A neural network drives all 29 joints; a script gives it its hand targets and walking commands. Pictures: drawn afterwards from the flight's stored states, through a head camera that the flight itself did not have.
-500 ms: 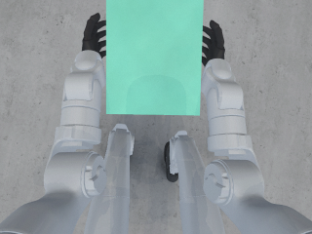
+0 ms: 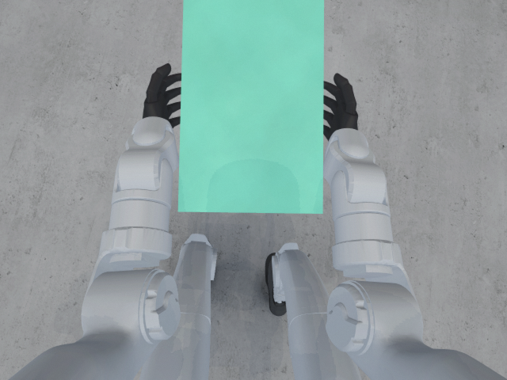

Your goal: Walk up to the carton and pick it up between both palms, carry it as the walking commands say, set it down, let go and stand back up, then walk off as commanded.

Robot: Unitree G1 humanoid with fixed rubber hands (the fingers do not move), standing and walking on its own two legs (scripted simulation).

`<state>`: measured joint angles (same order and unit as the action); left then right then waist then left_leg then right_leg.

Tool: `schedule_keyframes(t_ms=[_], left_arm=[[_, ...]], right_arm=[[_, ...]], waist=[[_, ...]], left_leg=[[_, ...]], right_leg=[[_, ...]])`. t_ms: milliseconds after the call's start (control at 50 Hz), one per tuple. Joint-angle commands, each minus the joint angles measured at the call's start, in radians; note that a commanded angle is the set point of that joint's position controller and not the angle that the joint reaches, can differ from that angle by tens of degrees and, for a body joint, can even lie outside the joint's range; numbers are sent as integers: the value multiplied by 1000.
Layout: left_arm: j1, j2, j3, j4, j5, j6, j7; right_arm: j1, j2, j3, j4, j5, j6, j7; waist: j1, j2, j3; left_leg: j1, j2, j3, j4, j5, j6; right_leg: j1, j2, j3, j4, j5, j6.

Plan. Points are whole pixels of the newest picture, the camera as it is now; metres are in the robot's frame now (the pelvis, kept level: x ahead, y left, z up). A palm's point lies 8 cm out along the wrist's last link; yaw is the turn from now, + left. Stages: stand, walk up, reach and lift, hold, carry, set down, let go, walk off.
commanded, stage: reach and lift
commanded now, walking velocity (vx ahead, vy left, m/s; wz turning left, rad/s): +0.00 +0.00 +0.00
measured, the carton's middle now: (250, 120) +0.48 +0.01 -0.09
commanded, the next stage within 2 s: none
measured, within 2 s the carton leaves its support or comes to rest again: neither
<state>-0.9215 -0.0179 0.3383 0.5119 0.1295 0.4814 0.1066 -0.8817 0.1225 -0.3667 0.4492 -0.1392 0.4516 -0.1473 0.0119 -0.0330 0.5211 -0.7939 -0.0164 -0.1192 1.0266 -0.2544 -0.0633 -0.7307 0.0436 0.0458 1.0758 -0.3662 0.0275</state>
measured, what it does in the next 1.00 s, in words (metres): rises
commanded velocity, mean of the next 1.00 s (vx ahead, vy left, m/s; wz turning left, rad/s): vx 0.00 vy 0.00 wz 0.00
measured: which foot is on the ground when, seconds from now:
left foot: down 0.00-1.00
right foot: down 0.00-1.00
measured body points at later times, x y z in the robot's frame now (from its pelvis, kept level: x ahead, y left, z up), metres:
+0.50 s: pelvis +0.06 +0.00 +0.06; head +0.14 +0.02 +0.50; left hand +0.44 +0.14 +0.05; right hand +0.43 -0.13 +0.06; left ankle +0.16 +0.14 -0.65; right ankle +0.11 -0.13 -0.65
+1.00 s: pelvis +0.12 +0.00 +0.09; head +0.08 +0.01 +0.53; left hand +0.43 +0.13 +0.11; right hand +0.42 -0.14 +0.12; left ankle +0.16 +0.14 -0.65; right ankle +0.11 -0.13 -0.65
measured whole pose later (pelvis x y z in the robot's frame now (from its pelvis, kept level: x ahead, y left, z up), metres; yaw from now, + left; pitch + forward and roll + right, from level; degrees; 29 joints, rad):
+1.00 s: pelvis +0.12 +0.00 +0.09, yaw -2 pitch -7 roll +0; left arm -0.32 -0.17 0.22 0.34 0.22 0.73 0.10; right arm -0.33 0.17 -0.18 0.36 -0.22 0.71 -0.06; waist 0.00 -0.03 0.02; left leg -0.13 0.01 -0.06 0.44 -0.19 -0.03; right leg -0.07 0.01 0.10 0.46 -0.27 0.02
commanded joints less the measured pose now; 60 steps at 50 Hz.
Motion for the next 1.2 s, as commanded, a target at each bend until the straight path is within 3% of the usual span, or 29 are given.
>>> schedule_keyframes(t_ms=[0,80,100,180,200,220,240,260,280,300,320,340,360,380,400,420,500,560,580,620,720,860,900,920,940,1000,1060,1120,1180], left_arm=[[-762,-1162,-734,-78,-184,-43,-310],[-720,-1194,-738,-73,-180,-48,-321],[-676,-1180,-713,-63,-164,-47,-317],[-702,-1187,-768,-150,-193,-56,-318],[-635,-1174,-731,-92,-153,-50,-318],[-663,-1188,-785,-185,-184,-54,-315],[-626,-1181,-757,-115,-167,-51,-317],[-620,-1226,-817,-212,-203,-49,-312],[-561,-1168,-738,-90,-141,-40,-316],[-562,-1202,-786,-159,-163,-41,-316],[-516,-1186,-730,-38,-125,-33,-316],[-486,-1209,-759,-108,-139,-38,-320],[-441,-1187,-701,-14,-99,-34,-322],[-489,-1242,-761,-134,-141,-44,-322],[-444,-1213,-708,-80,-123,-44,-325],[-422,-1268,-727,-95,-130,-47,-323],[-321,-1287,-652,28,-77,-15,-331],[-204,-1261,-549,119,-49,34,-328],[-190,-1269,-568,87,-62,42,-331],[-169,-1260,-529,128,-52,76,-324],[-124,-1252,-622,-70,-124,117,-302],[-92,-1288,-779,-298,-204,171,-283],[-69,-1283,-786,-322,-204,184,-282],[-73,-1268,-785,-311,-197,202,-281],[-60,-1269,-782,-330,-194,205,-285],[-40,-1251,-758,-311,-204,217,-293],[-57,-1234,-727,-281,-186,225,-298],[-76,-1221,-701,-252,-179,226,-307],[-135,-1226,-728,-288,-181,216,-305]], right_arm=[[-735,1100,670,28,145,-29,323],[-742,1120,709,-34,161,-43,330],[-740,1127,714,-47,161,-38,333],[-728,1110,720,-78,161,-44,338],[-657,1117,691,-1,128,-31,341],[-664,1118,726,-69,160,-36,345],[-628,1108,705,-11,142,-34,343],[-619,1102,752,-120,163,-38,342],[-573,1089,692,-7,124,-27,339],[-586,1103,732,-87,146,-31,345],[-530,1066,670,26,102,-26,347],[-514,1112,721,-54,122,-26,352],[-490,1096,687,16,101,-24,350],[-491,1160,743,-65,126,-27,350],[-449,1148,716,-9,122,-21,344],[-435,1162,722,-26,125,-27,346],[-325,1178,620,96,81,-8,353],[-230,1116,502,178,16,35,355],[-233,1140,538,135,34,46,357],[-197,1092,482,171,15,76,356],[-128,1115,576,33,89,129,349],[-71,1153,752,-177,171,187,352],[-82,1138,764,-217,186,197,354],[-34,1121,737,-177,166,212,351],[-46,1127,749,-206,176,209,352],[-51,1120,755,-216,176,222,346],[-36,1098,700,-164,151,228,343],[-85,1102,700,-160,148,232,339],[-79,1110,676,-153,148,223,344]], waist=[[-39,63,-1907],[-25,56,-1922],[8,36,-1916],[-23,44,-1950],[1,40,-1840],[-18,56,-1942],[-4,48,-1807],[-33,54,-1991],[-17,69,-1734],[-10,86,-1855],[-15,78,-1635],[1,60,-1721],[14,54,-1538],[8,26,-1668],[21,17,-1504],[3,25,-1527],[11,44,-1153],[-32,39,-897],[-11,32,-928],[-44,66,-798],[-35,65,-854],[1,20,-947],[8,28,-942],[-20,40,-878],[0,57,-889],[-7,6,-859],[-19,34,-804],[-27,0,-794],[-30,36,-824]], left_leg=[[587,-97,72,-200,-59,19],[656,-103,77,-246,10,31],[671,-106,86,-246,47,37],[772,-94,56,-295,60,27],[721,-93,67,-306,38,27],[821,-95,60,-328,115,23],[739,-92,63,-322,92,26],[896,-91,49,-341,173,17],[735,-93,68,-346,105,28],[825,-94,65,-356,146,17],[718,-88,71,-368,77,23],[798,-93,67,-380,151,30],[711,-88,80,-386,108,39],[816,-99,80,-395,192,40],[759,-102,89,-387,227,51],[787,-98,81,-395,263,43],[751,-88,87,-460,149,49],[737,-81,82,-516,71,47],[773,-81,81,-535,101,43],[760,-79,80,-559,52,38],[851,-72,74,-583,313,28],[940,-73,61,-588,430,30],[930,-69,60,-594,430,35],[925,-68,58,-614,373,35],[923,-74,64,-613,355,36],[918,-74,67,-619,326,40],[890,-76,72,-628,281,38],[878,-78,75,-630,250,45],[872,-75,66,-627,248,41]], right_leg=[[247,85,-14,-258,14,-18],[333,85,-11,-309,74,-16],[350,86,-2,-324,87,-15],[402,82,2,-360,121,-18],[354,80,6,-381,82,-20],[439,84,4,-387,172,-18],[365,81,8,-393,127,-21],[480,82,5,-403,228,-23],[398,71,13,-416,155,-20],[481,79,18,-420,215,-29],[373,67,15,-439,128,-32],[462,76,18,-453,206,-28],[384,71,23,-462,147,-28],[491,79,19,-469,231,-23],[424,76,23,-469,256,-18],[459,77,25,-473,310,-29],[363,67,23,-547,186,-42],[318,59,14,-607,92,-59],[375,60,14,-618,118,-54],[331,50,13,-651,60,-61],[488,59,22,-671,317,-45],[613,58,37,-689,450,-24],[617,55,43,-685,453,-23],[605,48,42,-707,424,-26],[625,45,46,-707,423,-28],[612,38,46,-720,413,-21],[586,38,48,-726,368,-28],[583,39,40,-725,351,-15],[582,47,36,-713,328,-24]])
